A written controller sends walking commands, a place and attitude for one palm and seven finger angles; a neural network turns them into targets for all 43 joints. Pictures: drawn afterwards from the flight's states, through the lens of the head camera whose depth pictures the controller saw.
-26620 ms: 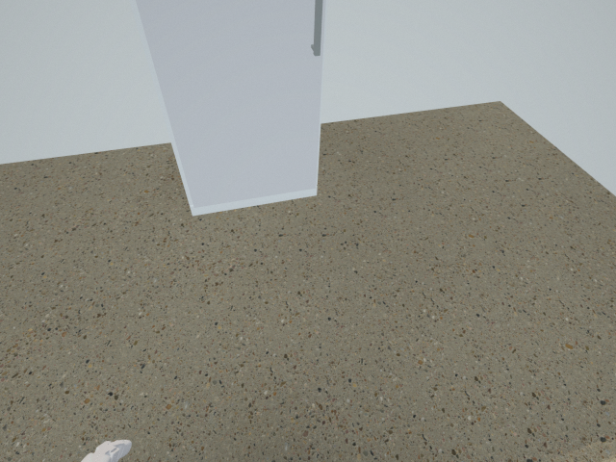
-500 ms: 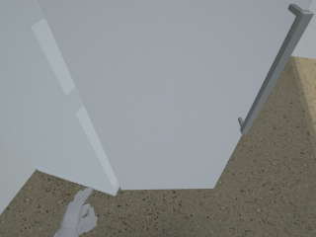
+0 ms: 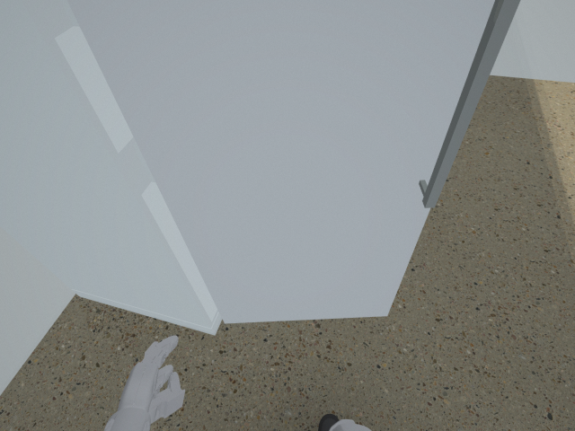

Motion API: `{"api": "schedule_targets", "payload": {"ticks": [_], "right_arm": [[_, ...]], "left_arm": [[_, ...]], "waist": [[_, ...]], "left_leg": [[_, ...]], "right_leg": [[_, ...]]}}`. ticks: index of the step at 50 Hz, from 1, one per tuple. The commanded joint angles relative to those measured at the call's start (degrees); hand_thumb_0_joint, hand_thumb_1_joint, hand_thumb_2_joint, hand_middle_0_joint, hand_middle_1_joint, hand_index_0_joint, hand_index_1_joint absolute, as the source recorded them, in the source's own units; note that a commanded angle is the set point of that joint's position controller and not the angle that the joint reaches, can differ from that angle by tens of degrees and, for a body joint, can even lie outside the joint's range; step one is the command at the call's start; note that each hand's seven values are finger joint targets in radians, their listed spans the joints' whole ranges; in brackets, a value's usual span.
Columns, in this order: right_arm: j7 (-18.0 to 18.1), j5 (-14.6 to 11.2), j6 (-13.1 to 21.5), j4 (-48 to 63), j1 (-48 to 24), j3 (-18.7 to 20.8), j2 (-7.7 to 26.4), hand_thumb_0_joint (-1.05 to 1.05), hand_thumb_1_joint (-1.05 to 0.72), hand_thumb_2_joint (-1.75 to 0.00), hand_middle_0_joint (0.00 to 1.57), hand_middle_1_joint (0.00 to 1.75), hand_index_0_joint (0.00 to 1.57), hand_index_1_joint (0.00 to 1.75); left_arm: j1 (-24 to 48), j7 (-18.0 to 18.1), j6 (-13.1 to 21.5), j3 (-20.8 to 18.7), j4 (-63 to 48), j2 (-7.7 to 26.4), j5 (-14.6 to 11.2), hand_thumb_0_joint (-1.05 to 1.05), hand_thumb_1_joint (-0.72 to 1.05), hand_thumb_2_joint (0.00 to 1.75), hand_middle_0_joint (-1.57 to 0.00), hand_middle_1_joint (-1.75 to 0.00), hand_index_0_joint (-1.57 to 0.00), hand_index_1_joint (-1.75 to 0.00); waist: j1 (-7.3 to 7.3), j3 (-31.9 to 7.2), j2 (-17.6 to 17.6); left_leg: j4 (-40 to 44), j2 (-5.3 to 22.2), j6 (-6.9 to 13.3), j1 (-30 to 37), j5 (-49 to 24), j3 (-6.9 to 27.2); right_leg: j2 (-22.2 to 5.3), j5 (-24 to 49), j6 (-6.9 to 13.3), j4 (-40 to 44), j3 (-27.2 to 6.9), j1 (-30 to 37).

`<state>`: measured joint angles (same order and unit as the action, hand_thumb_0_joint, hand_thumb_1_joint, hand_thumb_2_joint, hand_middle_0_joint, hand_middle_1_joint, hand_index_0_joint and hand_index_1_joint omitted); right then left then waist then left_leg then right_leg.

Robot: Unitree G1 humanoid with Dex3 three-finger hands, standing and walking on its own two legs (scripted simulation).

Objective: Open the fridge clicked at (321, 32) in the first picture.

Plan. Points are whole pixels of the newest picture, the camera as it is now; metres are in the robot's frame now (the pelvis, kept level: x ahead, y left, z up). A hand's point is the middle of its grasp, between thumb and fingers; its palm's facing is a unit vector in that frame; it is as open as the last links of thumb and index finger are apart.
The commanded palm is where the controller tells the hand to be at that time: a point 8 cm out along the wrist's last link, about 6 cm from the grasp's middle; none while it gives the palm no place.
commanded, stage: step back with the hand held close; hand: right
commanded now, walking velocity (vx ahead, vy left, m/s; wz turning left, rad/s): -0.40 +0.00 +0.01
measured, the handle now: (455, 114) +0.53 -0.25 +0.15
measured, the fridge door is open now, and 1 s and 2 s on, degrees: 72 72 72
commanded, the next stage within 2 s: stop stepping back and stand still in 0.28 s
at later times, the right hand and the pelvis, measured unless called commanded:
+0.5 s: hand out of the picture +0.11 -0.27 +0.18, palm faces +0.34 +0.84 -0.41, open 7.4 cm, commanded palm +0.04 -0.31 +0.19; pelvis -0.11 -0.01 +0.01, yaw +1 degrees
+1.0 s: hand out of the picture +0.04 -0.28 +0.18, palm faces +0.44 +0.78 -0.44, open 7.4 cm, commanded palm -0.02 -0.32 +0.19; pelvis -0.16 -0.02 +0.01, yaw -1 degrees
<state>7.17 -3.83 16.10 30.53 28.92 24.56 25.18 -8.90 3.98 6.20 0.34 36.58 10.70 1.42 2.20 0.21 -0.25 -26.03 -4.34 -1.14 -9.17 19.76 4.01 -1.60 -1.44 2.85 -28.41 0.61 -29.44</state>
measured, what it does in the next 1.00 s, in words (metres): walks backwards: right foot, then left foot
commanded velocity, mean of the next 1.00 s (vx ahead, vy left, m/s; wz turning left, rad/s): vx -0.04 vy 0.02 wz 0.00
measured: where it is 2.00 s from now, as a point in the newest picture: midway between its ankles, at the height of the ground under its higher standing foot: outside the picture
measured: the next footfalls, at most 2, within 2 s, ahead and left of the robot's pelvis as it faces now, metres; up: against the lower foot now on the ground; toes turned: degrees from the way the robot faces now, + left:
right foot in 0.32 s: +0.03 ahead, -0.09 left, +0.00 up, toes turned +0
left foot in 0.60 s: -0.08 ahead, +0.10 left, +0.00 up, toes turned -6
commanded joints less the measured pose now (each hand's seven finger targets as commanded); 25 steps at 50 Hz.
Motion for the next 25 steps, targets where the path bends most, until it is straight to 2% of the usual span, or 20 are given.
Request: {"api": "schedule_targets", "payload": {"ticks": [1,2,4,5,6,7,8,9,10,12,13,14,15,16,17,18,19,21,23,25], "right_arm": [[0.75,-0.76,2.11,10.45,-5.53,4.91,10.24,0.0,-0.9,-0.9,0.2,0.3,0.2,0.3],[0.59,-1.14,2.05,10.63,-4.43,6.46,11.14,0.0,-0.9,-0.9,0.2,0.3,0.2,0.3],[0.49,-1.52,1.93,11.23,-1.01,10.02,13.04,0.0,-0.9,-0.9,0.2,0.3,0.2,0.3],[0.25,-1.94,1.83,11.78,0.88,10.58,12.65,0.0,-0.9,-0.9,0.2,0.3,0.2,0.3],[0.03,-2.14,1.9,12.9,1.12,10.19,12.71,0.0,-0.9,-0.9,0.2,0.3,0.2,0.3],[0.17,-2.11,2.04,13.04,1.96,10.19,13.02,0.0,-0.9,-0.9,0.2,0.3,0.2,0.3],[0.71,-1.86,1.96,13.2,2.93,9.84,13.59,0.0,-0.9,-0.9,0.2,0.3,0.2,0.3],[1.4,-1.75,1.45,13.47,2.67,10.27,14.0,0.0,-0.9,-0.9,0.2,0.3,0.2,0.3],[1.64,-0.43,0.27,12.35,1.1,7.29,11.31,0.0,-0.9,-0.9,0.2,0.3,0.2,0.3],[1.76,1.1,-0.14,8.78,-4.89,4.7,9.45,0.0,-0.9,-0.9,0.2,0.3,0.2,0.3],[1.79,1.48,-0.02,7.33,-7.27,4.35,9.98,0.0,-0.9,-0.9,0.2,0.3,0.2,0.3],[1.76,1.54,0.13,8.25,-10.67,4.28,11.25,0.0,-0.9,-0.9,0.2,0.3,0.2,0.3],[1.79,1.32,0.88,9.78,-9.81,5.11,11.57,0.0,-0.9,-0.9,0.2,0.3,0.2,0.3],[1.67,1.01,1.85,11.38,-9.58,6.01,12.38,0.0,-0.9,-0.9,0.2,0.3,0.2,0.3],[1.22,0.36,2.72,9.27,-6.58,5.95,11.4,0.0,-0.9,-0.9,0.2,0.3,0.2,0.3],[0.87,-0.47,2.52,12.91,-3.85,7.48,12.31,0.0,-0.9,-0.9,0.2,0.3,0.2,0.3],[0.92,-0.88,2.49,16.17,-3.3,8.36,12.41,0.0,-0.9,-0.9,0.2,0.3,0.2,0.3],[1.19,-0.29,1.55,17.15,1.88,6.78,9.19,0.0,-0.9,-0.9,0.2,0.3,0.2,0.3],[1.62,-0.41,0.28,17.34,5.43,7.35,8.99,0.0,-0.9,-0.9,0.2,0.3,0.2,0.3],[2.16,-0.21,-0.74,15.34,6.58,7.69,9.09,0.0,-0.9,-0.9,0.2,0.3,0.2,0.3]], "left_arm": [[3.59,1.46,2.05,-4.09,-8.81,9.55,-1.27,0.0,0.9,0.9,-0.2,-0.3,-0.2,-0.3],[4.26,1.17,1.67,-4.21,-9.5,9.73,-0.89,0.0,0.9,0.9,-0.2,-0.3,-0.2,-0.3],[5.25,0.85,0.87,-4.46,-10.71,9.5,-0.11,0.0,0.9,0.9,-0.2,-0.3,-0.2,-0.3],[5.08,0.53,0.42,-4.28,-10.95,8.57,-0.04,0.0,0.9,0.9,-0.2,-0.3,-0.2,-0.3],[4.88,0.16,-0.01,-4.26,-11.28,8.05,-0.19,0.0,0.9,0.9,-0.2,-0.3,-0.2,-0.3],[3.71,0.04,-0.22,-4.33,-11.08,7.57,-0.59,0.0,0.9,0.9,-0.2,-0.3,-0.2,-0.3],[2.62,-0.04,-0.3,-4.33,-10.76,6.83,-1.02,0.0,0.9,0.9,-0.2,-0.3,-0.2,-0.3],[1.79,-0.28,0.17,-4.56,-9.38,7.0,-0.6,0.0,0.9,0.9,-0.2,-0.3,-0.2,-0.3],[1.95,-0.43,-0.22,-3.85,-8.88,6.59,-0.11,0.0,0.9,0.9,-0.2,-0.3,-0.2,-0.3],[3.07,0.13,-0.09,-1.89,-8.59,5.75,0.2,0.0,0.9,0.9,-0.2,-0.3,-0.2,-0.3],[3.15,0.91,0.24,-1.83,-7.96,7.16,-0.15,0.0,0.9,0.9,-0.2,-0.3,-0.2,-0.3],[3.13,1.78,0.75,-2.22,-7.75,8.12,-0.88,0.0,0.9,0.9,-0.2,-0.3,-0.2,-0.3],[3.15,2.55,1.35,-2.8,-8.41,10.24,-1.14,0.0,0.9,0.9,-0.2,-0.3,-0.2,-0.3],[2.4,2.39,1.98,-3.43,-9.07,9.77,-1.39,0.0,0.9,0.9,-0.2,-0.3,-0.2,-0.3],[0.48,1.64,2.93,-4.35,-8.74,9.77,-1.52,0.0,0.9,0.9,-0.2,-0.3,-0.2,-0.3],[1.4,1.21,3.82,-4.52,-9.83,9.58,-0.31,0.0,0.9,0.9,-0.2,-0.3,-0.2,-0.3],[1.81,1.06,4.7,-4.29,-9.68,9.43,0.58,0.0,0.9,0.9,-0.2,-0.3,-0.2,-0.3],[-0.99,-0.13,5.37,-4.91,-8.88,9.09,-0.51,0.0,0.9,0.9,-0.2,-0.3,-0.2,-0.3],[-0.47,-0.63,5.57,-4.34,-9.64,8.88,-0.98,0.0,0.9,0.9,-0.2,-0.3,-0.2,-0.3],[0.1,0.05,5.15,-3.39,-10.09,8.37,-0.83,0.0,0.9,0.9,-0.2,-0.3,-0.2,-0.3]], "waist": [[-2.39,-14.39,-5.31],[-1.93,-13.27,-10.18],[-0.95,-11.94,-14.75],[-0.72,-12.0,-13.47],[-0.95,-10.88,-10.88],[-1.36,-10.17,-4.81],[-1.96,-8.97,5.2],[-1.03,-8.59,11.28],[-1.5,-3.43,11.06],[-2.84,2.74,7.74],[-3.36,3.79,5.89],[-3.97,3.38,2.13],[-2.24,-0.23,-8.34],[-1.05,-7.3,-12.89],[-0.94,-11.94,-9.55],[-0.98,-15.33,-16.73],[-0.91,-15.32,-18.44],[-1.41,-14.91,-11.8],[-1.77,-12.36,-11.37],[-2.01,-8.64,-14.07]], "left_leg": [[1.01,0.79,-0.63,-12.88,-7.86,-2.94],[-1.65,-0.54,0.1,-9.69,-0.68,-3.16],[-4.93,-1.58,2.29,0.69,4.83,-3.15],[-4.31,-0.61,3.45,3.76,4.93,-3.24],[-0.9,1.01,4.54,2.16,6.3,-2.36],[6.35,5.63,6.44,-6.77,10.34,1.59],[16.85,15.56,9.86,-23.95,19.22,13.18],[21.22,24.3,13.99,-31.93,16.79,19.9],[18.22,24.46,14.1,-28.18,5.43,15.23],[10.69,18.26,8.42,-21.38,-13.8,5.52],[6.04,15.11,5.96,-18.56,-21.63,2.79],[0.03,11.49,3.45,-15.26,-25.48,-0.13],[-6.68,4.66,0.65,-11.89,-20.57,-2.78],[-12.82,2.0,0.58,-9.9,-6.54,-2.07],[-16.77,0.77,1.09,-12.49,4.61,-0.87],[-24.61,-0.01,0.64,-11.36,12.04,-0.53],[-28.15,0.22,0.78,-10.79,12.64,1.9],[-24.33,1.02,0.64,-11.4,6.95,0.08],[-17.5,0.45,0.74,-6.44,7.13,-3.41],[-6.33,-0.86,1.61,2.32,6.72,-7.31]], "right_leg": [[-7.32,4.04,-0.64,7.44,-7.93,30.87],[-9.7,-5.41,-0.1,13.68,-12.04,25.35],[-12.03,-26.18,-0.47,22.14,-16.34,10.66],[-11.89,-29.4,-1.5,21.49,-14.99,6.67],[-9.2,-29.56,-2.69,17.22,-10.86,5.74],[-4.08,-26.0,-4.26,5.74,-4.71,10.71],[1.53,-18.69,-5.93,-13.58,-1.22,20.07],[4.37,-19.29,-6.49,-28.35,-1.73,21.7],[3.54,-21.95,-5.55,-34.26,-2.49,12.31],[-0.57,-21.9,-3.93,-22.05,-3.14,7.67],[-0.31,-18.82,-3.74,-10.17,-2.95,9.14],[0.61,-9.09,-4.0,3.88,-1.81,11.57],[-5.48,8.86,-1.66,10.41,-7.81,12.73],[-11.81,19.39,1.31,9.42,-13.38,16.79],[-13.77,21.08,2.66,9.12,-14.13,22.84],[-16.41,9.89,3.25,13.38,-21.28,19.7],[-17.47,6.56,4.55,13.61,-23.17,17.3],[-14.55,-0.34,5.82,11.62,-17.43,20.22],[-11.88,-19.13,4.34,15.93,-15.27,14.8],[-8.86,-34.42,1.66,20.25,-12.89,7.14]]}}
